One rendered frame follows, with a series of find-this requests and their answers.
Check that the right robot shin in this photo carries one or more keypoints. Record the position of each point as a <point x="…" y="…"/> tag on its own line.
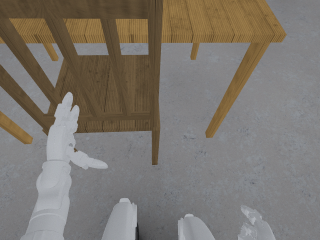
<point x="189" y="215"/>

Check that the chair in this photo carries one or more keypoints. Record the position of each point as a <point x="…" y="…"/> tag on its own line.
<point x="114" y="92"/>

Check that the robot right hand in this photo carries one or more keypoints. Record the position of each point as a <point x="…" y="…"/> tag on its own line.
<point x="261" y="229"/>

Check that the table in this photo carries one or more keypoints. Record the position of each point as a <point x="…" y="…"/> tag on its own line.
<point x="183" y="21"/>

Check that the robot right thigh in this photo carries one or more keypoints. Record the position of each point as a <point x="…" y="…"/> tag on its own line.
<point x="192" y="228"/>

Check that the robot left hand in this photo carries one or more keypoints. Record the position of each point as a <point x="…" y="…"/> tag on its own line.
<point x="60" y="135"/>

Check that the left robot forearm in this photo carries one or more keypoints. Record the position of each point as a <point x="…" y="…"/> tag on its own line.
<point x="50" y="213"/>

